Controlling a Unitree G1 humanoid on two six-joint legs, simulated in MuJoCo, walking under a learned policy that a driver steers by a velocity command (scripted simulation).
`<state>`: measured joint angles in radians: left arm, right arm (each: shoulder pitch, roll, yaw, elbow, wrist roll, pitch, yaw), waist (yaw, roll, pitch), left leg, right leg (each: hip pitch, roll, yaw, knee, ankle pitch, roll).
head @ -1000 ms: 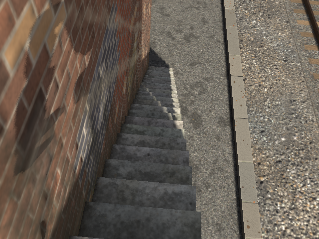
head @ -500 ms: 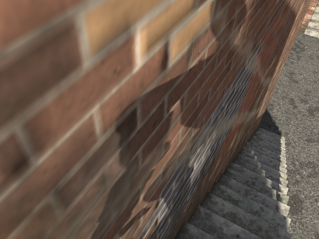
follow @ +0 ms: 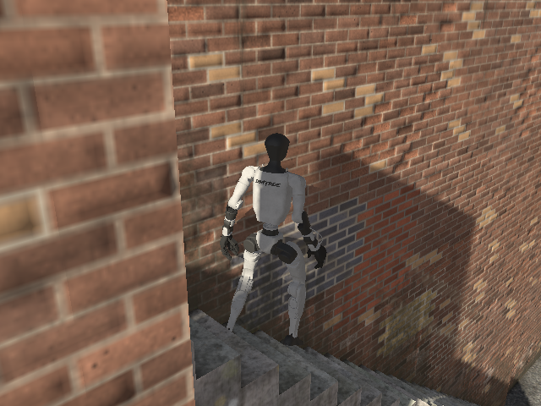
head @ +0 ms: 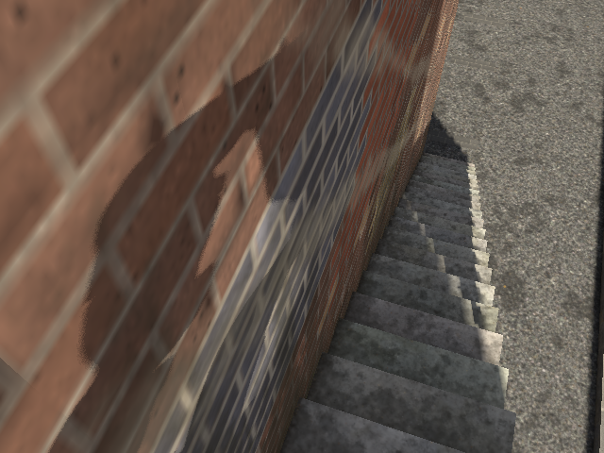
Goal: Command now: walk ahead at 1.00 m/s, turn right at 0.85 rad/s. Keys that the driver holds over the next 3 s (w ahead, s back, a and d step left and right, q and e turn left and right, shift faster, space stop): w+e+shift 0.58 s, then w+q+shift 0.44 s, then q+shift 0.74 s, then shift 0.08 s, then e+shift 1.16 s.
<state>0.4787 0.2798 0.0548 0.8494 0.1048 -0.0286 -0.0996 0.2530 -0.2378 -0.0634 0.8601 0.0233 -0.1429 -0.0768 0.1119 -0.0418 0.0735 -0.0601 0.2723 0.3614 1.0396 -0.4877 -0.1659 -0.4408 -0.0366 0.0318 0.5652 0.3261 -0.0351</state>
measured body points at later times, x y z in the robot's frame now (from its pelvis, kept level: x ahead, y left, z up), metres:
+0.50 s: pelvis +0.45 -0.21 -0.40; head +0.47 -0.22 +0.05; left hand +0.46 +0.03 -0.54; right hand +0.63 -0.48 -0.47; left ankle +0.59 -0.13 -1.12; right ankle +0.24 -0.15 -1.03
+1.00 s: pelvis +0.89 -0.40 -0.90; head +0.86 -0.33 -0.46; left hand +1.13 -0.39 -1.01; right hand +0.73 -0.60 -1.03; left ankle +1.00 -0.38 -1.58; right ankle +0.75 -0.42 -1.41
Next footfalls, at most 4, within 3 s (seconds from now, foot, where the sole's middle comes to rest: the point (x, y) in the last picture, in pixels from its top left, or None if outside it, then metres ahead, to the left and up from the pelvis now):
0.22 right None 0.26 -0.16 -1.10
0.58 left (380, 444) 0.58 -0.12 -1.28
0.76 right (467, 420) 0.75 -0.43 -1.49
0.98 left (437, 364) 1.01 -0.37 -1.67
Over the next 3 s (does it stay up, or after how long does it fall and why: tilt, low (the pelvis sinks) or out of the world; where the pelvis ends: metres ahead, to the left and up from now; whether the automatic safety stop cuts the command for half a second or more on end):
stays up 1.60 -0.48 -1.50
